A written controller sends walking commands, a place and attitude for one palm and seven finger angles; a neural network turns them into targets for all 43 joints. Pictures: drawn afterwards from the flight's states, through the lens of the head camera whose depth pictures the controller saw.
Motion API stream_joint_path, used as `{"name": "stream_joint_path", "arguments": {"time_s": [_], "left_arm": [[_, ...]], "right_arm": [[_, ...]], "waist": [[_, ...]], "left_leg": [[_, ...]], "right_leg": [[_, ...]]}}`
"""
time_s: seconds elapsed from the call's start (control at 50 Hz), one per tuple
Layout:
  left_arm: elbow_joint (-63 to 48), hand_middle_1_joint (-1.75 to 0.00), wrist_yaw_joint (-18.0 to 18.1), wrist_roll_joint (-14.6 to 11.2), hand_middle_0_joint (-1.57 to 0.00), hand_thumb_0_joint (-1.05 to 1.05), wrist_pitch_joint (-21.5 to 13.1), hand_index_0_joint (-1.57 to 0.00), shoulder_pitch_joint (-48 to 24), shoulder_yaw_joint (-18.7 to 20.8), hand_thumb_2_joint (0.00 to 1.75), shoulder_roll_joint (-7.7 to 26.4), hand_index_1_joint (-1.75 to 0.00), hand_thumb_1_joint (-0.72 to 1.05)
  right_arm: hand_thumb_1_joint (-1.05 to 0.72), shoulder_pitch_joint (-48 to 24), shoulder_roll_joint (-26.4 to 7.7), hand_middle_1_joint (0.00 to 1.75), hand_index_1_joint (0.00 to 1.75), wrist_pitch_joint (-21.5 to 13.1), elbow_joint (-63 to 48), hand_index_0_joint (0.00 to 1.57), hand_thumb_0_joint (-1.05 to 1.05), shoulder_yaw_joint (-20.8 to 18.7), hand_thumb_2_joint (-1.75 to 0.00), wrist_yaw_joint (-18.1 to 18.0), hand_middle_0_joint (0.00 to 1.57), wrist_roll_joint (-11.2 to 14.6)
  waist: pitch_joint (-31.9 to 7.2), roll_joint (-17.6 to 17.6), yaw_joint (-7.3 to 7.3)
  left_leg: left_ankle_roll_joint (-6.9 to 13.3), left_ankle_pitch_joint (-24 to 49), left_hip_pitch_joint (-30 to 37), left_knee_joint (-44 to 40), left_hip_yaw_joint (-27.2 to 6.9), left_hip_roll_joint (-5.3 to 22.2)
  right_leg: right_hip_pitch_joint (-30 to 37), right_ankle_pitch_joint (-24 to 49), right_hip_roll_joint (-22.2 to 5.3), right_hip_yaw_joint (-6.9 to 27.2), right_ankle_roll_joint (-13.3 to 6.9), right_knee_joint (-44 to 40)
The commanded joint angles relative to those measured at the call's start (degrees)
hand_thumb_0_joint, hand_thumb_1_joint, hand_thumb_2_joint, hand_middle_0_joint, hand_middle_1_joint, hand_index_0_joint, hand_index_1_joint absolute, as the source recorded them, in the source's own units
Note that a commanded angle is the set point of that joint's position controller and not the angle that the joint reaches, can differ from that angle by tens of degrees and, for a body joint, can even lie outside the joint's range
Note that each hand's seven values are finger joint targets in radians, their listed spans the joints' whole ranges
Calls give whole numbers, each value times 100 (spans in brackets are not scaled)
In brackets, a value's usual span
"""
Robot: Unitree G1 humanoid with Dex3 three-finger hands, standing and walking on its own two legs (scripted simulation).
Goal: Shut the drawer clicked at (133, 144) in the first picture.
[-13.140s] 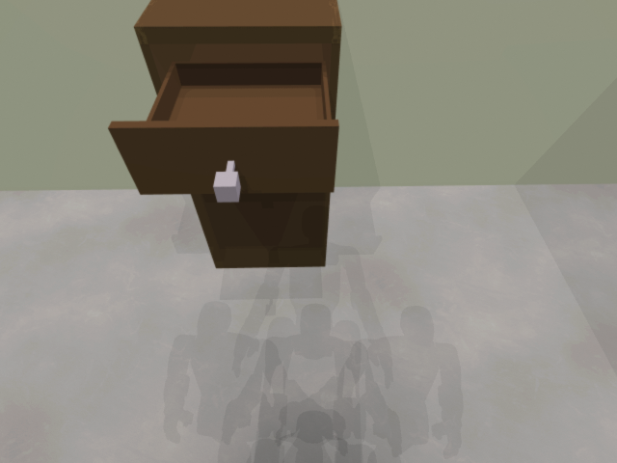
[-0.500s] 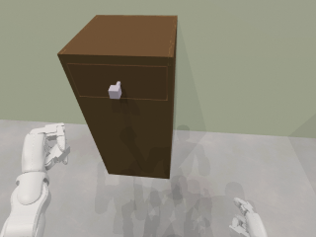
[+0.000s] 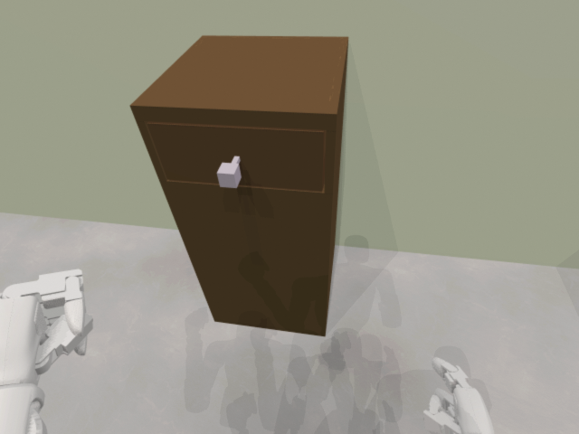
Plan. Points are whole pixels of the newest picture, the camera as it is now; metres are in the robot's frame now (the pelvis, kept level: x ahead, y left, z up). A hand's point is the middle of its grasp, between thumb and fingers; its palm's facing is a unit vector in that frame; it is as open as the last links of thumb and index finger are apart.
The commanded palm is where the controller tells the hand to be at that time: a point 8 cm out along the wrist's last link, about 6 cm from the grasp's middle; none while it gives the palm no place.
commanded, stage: step back with the hand held close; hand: left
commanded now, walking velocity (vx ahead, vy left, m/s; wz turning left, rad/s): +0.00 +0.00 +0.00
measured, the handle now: (232, 169) +0.62 +0.22 +0.02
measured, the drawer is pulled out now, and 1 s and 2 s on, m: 0.00 0.00 0.00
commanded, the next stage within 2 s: stop stepping back and stand still in 1.14 s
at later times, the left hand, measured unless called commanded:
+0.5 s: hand (71, 337) +0.16 +0.25 +0.15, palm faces +0.26 -0.83 -0.50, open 3.3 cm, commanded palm +0.10 +0.29 +0.17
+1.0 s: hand out of the picture +0.01 +0.29 +0.16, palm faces +0.44 -0.77 -0.47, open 3.3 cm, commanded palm -0.04 +0.32 +0.17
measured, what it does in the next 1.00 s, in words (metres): walks backwards: right foot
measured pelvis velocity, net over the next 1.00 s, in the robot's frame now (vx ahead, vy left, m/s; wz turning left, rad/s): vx -0.15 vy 0.03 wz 0.08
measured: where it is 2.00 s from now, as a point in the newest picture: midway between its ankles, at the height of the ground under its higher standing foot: outside the picture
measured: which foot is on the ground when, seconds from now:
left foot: down 0.00-0.92, up 0.94-1.00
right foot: down 0.00-0.78, up 0.80-0.84, down 0.86-1.00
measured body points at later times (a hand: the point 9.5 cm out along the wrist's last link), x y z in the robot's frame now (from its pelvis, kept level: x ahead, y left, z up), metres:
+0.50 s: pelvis -0.03 +0.02 +0.00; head -0.01 +0.01 +0.45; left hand +0.14 +0.30 +0.17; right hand +0.14 -0.23 -0.09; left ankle +0.02 +0.13 -0.74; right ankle -0.06 -0.11 -0.74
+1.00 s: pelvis -0.15 +0.03 -0.01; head -0.12 +0.04 +0.44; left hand -0.02 +0.33 +0.18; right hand +0.05 -0.19 -0.10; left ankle -0.05 +0.13 -0.72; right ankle -0.12 -0.09 -0.74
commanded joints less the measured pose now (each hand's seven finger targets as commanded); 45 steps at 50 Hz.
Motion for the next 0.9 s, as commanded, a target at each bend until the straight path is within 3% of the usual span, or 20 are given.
{"name": "stream_joint_path", "arguments": {"time_s": [0.0,0.06,0.08,0.1,0.16,0.2,0.26,0.34,0.38,0.44,0.48,0.54,0.56,0.64,0.7,0.76,0.78,0.84,0.86,0.88], "left_arm": [[-1480,-160,115,5,-140,0,-397,-140,-571,630,90,1074,-160,90],[-1590,-160,135,8,-140,0,-382,-140,-476,650,90,1112,-160,90],[-2060,-160,166,67,-140,0,-597,-140,-990,1360,90,1822,-160,90],[-1462,-160,116,77,-140,0,-606,-140,-317,1123,90,1443,-160,90],[-1257,-160,43,92,-140,0,-624,-140,98,913,90,1196,-160,90],[-1198,-160,32,72,-140,0,-640,-140,403,947,90,1183,-160,90],[-1279,-160,40,17,-140,0,-652,-140,711,1056,90,1270,-160,90],[-1639,-160,107,-40,-140,0,-696,-140,788,1316,90,1585,-160,90],[-1756,-160,152,-41,-140,0,-703,-140,891,1240,90,1516,-160,90],[-1865,-160,214,-31,-140,0,-729,-140,846,1316,90,1639,-160,90],[-1847,-160,245,-16,-140,0,-770,-140,859,1184,90,1515,-160,90],[-1871,-160,301,30,-140,0,-896,-140,816,1279,90,1606,-160,90],[-1792,-160,305,34,-140,0,-923,-140,820,1119,90,1444,-160,90],[-1701,-160,354,110,-140,0,-1105,-140,738,1254,90,1517,-160,90],[-1720,-160,350,193,-140,0,-1213,-140,649,1154,90,1336,-160,90],[-1880,-160,335,310,-140,0,-1255,-140,513,1187,90,1280,-160,90],[-1877,-160,337,337,-140,0,-1261,-140,521,1268,90,1333,-160,90],[-2103,-160,342,291,-140,0,-1249,-140,653,1512,90,1588,-160,90],[-2208,-160,318,236,-140,0,-1266,-140,718,1373,90,1473,-160,90],[-2113,-160,321,168,-140,0,-1273,-140,886,1420,90,1569,-160,90]], "right_arm": [[-90,-761,-526,30,30,-351,-943,20,0,-197,-90,-94,20,-37],[-90,-752,-499,30,30,-399,-939,20,0,-162,-90,-86,20,-50],[-90,-657,-671,30,30,-183,-1112,20,0,-230,-90,-21,20,-30],[-90,-675,-598,30,30,-51,-980,20,0,-246,-90,1,20,-50],[-90,-636,-608,30,30,196,-1106,20,0,-321,-90,68,20,-31],[-90,-603,-616,30,30,333,-1165,20,0,-379,-90,91,20,-8],[-90,-607,-602,30,30,498,-1289,20,0,-419,-90,93,20,46],[-90,-717,-614,30,30,582,-1414,20,0,-461,-90,46,20,78],[-90,-629,-614,30,30,601,-1472,20,0,-466,-90,43,20,98],[-90,-635,-642,30,30,561,-1439,20,0,-493,-90,4,20,91],[-90,-554,-636,30,30,517,-1433,20,0,-487,-90,2,20,99],[-90,-536,-690,30,30,407,-1382,20,0,-508,-90,-23,20,76],[-90,-492,-659,30,30,382,-1378,20,0,-473,-90,-22,20,84],[-90,-484,-750,30,30,222,-1339,20,0,-499,-90,-34,20,56],[-90,-418,-799,30,30,88,-1343,20,0,-499,-90,-30,20,33],[-90,-488,-848,30,30,-58,-1369,20,0,-487,-90,-61,20,17],[-90,-498,-824,30,30,-97,-1358,20,0,-494,-90,-64,20,16],[-90,-490,-728,30,30,-218,-1333,20,0,-512,-90,-27,20,-4],[-90,-490,-627,30,30,-234,-1329,20,0,-487,-90,-4,20,-12],[-90,-462,-577,30,30,-221,-1267,20,0,-505,-90,38,20,-8]], "waist": [[-497,-203,-102],[-516,96,-87],[-119,-48,-351],[-71,-217,-370],[-184,-283,-412],[-511,-189,-408],[-915,-397,-392],[-1203,-429,-342],[-1259,-328,-367],[-1159,-191,-378],[-977,-126,-431],[-790,137,-470],[-628,22,-507],[-315,198,-522],[-270,279,-520],[-312,874,-450],[-376,959,-402],[-608,544,-375],[-512,286,-419],[-423,-161,-459]], "left_leg": [[262,1047,947,-116,196,-65],[227,1249,932,-97,195,-77],[337,1210,615,141,116,6],[346,1291,563,236,117,6],[297,1824,496,178,123,57],[298,2315,633,159,154,125],[294,2948,697,153,139,175],[288,2967,740,158,215,179],[292,2986,595,140,157,209],[285,2503,478,74,152,211],[283,2021,213,-44,52,227],[280,769,-153,-309,-35,237],[282,357,-428,-409,-136,238],[343,-1166,-1200,-711,-360,330],[435,-2027,-1929,-1004,-663,519],[666,-3224,-3181,-1717,-1161,929],[723,-3296,-3437,-1738,-1206,1026],[610,-2604,-2847,-997,-837,817],[473,-2254,-2535,-538,-598,543],[265,-1692,-1760,338,-234,218]], "right_leg": [[-869,1533,23,-76,-10,-432],[-744,1772,11,-89,-27,-385],[-1263,2219,-214,262,26,-705],[-1298,2434,-318,225,52,-687],[-1166,2761,-301,75,118,-533],[-1079,2894,-262,27,155,-400],[-865,3263,-208,-91,205,-189],[-929,3324,-189,-69,255,-135],[-865,3176,-170,-74,249,-14],[-1077,2700,-127,-42,262,-121],[-1162,2139,-109,-51,248,-116],[-1244,1324,-36,-17,209,-221],[-1202,1044,-45,-28,196,-202],[-1145,66,85,37,183,-213],[-748,-224,238,-6,198,242],[219,53,534,-85,229,1455],[406,181,574,-81,208,1763],[-123,81,401,181,69,1179],[-635,-114,178,487,-57,645],[-1716,-562,-279,1143,-294,-110]]}}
